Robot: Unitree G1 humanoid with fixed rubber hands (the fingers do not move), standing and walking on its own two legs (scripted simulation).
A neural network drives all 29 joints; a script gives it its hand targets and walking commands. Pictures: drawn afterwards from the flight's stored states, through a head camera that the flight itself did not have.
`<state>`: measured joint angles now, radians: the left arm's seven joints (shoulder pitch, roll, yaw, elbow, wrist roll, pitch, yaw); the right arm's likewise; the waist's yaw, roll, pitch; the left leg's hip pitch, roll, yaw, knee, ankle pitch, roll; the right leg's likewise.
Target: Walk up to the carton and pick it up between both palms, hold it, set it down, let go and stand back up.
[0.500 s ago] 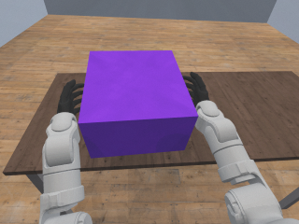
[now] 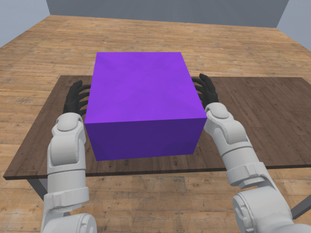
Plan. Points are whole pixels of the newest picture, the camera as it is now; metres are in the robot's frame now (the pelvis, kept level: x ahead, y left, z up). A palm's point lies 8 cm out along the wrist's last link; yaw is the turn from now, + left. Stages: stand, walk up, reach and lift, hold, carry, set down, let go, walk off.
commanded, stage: hold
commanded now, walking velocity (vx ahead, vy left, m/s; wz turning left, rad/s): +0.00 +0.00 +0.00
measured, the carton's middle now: (142, 100) +0.41 +0.00 +0.16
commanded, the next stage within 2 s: none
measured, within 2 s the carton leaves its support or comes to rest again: neither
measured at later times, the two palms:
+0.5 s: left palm (73, 114) +0.35 +0.17 +0.17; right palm (208, 103) +0.36 -0.16 +0.18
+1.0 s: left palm (73, 113) +0.35 +0.17 +0.18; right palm (209, 103) +0.36 -0.16 +0.18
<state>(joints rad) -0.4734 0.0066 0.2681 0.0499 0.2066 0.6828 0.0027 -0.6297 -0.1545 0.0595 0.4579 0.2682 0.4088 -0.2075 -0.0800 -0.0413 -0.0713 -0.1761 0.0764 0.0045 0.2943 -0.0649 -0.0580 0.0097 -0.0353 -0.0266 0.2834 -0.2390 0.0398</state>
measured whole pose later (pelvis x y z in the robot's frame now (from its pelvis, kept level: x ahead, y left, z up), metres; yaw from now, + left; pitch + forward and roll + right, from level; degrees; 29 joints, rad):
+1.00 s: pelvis +0.00 +0.00 +0.00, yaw +0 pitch -3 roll +0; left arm -0.47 0.00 0.27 0.04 0.21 0.69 0.00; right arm -0.63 -0.15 0.05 0.46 0.27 0.42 -0.21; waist -0.08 -0.04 -0.07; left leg -0.16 0.07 0.01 0.29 -0.07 -0.06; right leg 0.02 -0.04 -0.02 0.28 -0.24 0.04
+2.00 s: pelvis +0.00 +0.00 +0.00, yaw -1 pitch -4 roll +0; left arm -0.48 0.01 0.27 0.07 0.22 0.69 -0.01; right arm -0.64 -0.15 0.05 0.48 0.26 0.42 -0.21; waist -0.08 -0.05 -0.07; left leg -0.15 0.08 0.01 0.29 -0.07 -0.06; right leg 0.03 -0.04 -0.02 0.28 -0.24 0.04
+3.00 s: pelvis +0.00 +0.00 +0.00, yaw +0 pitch -4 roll +0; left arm -0.47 0.00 0.28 0.05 0.22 0.69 -0.02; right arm -0.63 -0.15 0.06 0.46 0.26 0.42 -0.22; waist -0.07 -0.04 -0.06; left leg -0.16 0.08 0.00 0.29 -0.06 -0.06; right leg 0.02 -0.03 -0.02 0.29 -0.24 0.04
